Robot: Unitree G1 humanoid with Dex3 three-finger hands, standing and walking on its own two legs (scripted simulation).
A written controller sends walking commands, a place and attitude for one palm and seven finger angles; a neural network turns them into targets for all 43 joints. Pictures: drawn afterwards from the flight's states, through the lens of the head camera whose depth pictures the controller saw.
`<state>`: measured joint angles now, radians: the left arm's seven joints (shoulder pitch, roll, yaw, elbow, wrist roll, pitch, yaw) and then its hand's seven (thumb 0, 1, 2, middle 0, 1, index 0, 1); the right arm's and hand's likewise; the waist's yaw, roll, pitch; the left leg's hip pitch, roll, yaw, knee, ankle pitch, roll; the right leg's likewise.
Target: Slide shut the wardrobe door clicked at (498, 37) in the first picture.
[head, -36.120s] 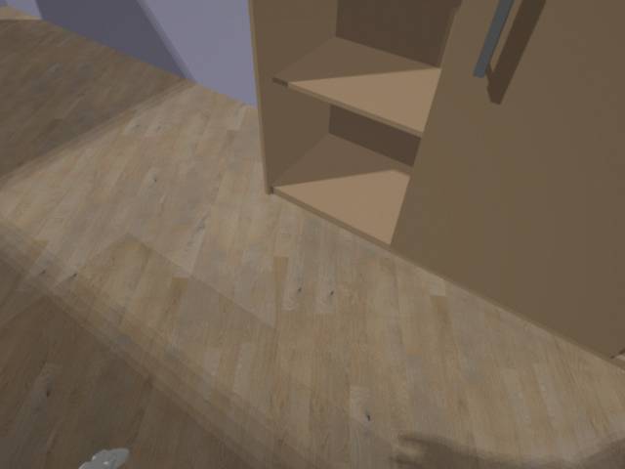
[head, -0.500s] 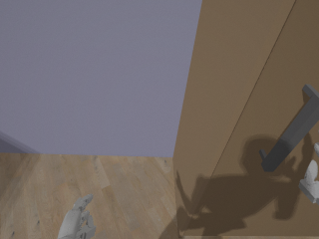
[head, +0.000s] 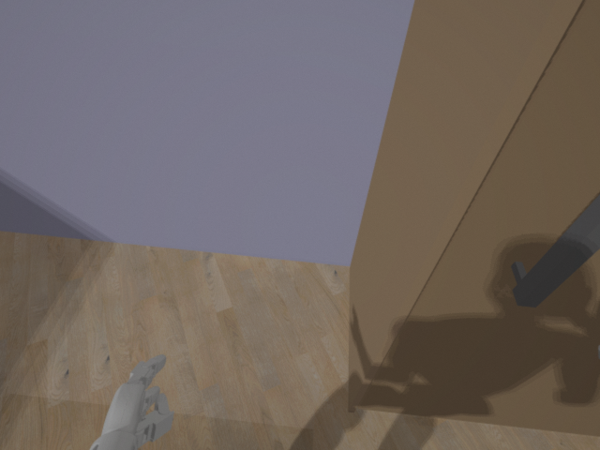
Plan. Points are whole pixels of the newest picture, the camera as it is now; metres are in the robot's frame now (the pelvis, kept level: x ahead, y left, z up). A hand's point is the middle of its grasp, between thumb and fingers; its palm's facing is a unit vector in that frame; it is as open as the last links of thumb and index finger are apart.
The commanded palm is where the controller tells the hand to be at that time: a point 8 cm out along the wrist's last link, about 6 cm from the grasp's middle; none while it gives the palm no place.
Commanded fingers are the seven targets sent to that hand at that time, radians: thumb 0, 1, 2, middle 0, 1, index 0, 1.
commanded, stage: step back with the hand held close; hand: right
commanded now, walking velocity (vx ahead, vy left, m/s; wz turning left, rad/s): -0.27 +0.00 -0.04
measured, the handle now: (569, 230) +0.33 -0.28 +0.17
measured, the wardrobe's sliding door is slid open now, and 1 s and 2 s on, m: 0.00 0.00 0.00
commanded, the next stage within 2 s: stop stepping back and stand still in 0.90 s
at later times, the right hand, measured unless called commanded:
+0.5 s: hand out of the picture +0.12 -0.29 +0.18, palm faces +0.54 +0.70 -0.46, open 7.4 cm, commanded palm +0.05 -0.31 +0.18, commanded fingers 0.00 -0.90 -0.90 0.20 0.30 0.20 0.30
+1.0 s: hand out of the picture +0.04 -0.33 +0.17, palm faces +0.46 +0.78 -0.42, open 7.4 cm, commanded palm -0.03 -0.35 +0.18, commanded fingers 0.00 -0.90 -0.90 0.20 0.30 0.20 0.30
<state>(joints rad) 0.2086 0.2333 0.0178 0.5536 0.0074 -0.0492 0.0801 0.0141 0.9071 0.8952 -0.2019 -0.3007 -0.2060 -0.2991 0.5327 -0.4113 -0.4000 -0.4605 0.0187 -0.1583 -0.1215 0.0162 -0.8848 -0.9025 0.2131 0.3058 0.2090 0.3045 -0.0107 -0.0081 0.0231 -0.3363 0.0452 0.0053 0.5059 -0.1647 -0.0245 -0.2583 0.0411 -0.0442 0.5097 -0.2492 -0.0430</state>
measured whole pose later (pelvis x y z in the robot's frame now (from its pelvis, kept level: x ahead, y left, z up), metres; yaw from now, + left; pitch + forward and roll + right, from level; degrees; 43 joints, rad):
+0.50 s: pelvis -0.07 +0.00 -0.01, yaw -2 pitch +1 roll +3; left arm 0.28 0.18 0.01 0.63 0.01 -0.14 0.06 0.02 0.91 0.90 -0.20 -0.30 -0.21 -0.30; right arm 0.48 -0.40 -0.49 -0.45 -0.01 -0.26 -0.16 0.02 -0.88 -0.90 0.21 0.31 0.21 0.30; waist 0.00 -0.03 -0.01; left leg -0.34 -0.04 0.00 0.81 -0.42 -0.01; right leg -0.45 0.01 0.01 0.62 -0.18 -0.05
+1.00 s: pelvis -0.16 -0.05 +0.00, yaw -1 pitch +1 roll +7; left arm 0.22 0.19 0.02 0.61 0.01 -0.14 0.06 0.01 0.91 0.90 -0.20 -0.30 -0.20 -0.30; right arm 0.47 -0.44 -0.46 -0.49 0.04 -0.26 -0.13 0.02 -0.88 -0.90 0.21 0.31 0.21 0.30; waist -0.02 -0.04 0.02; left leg -0.29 -0.10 0.03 0.75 -0.52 0.04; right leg -0.46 -0.02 0.00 0.35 0.06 -0.06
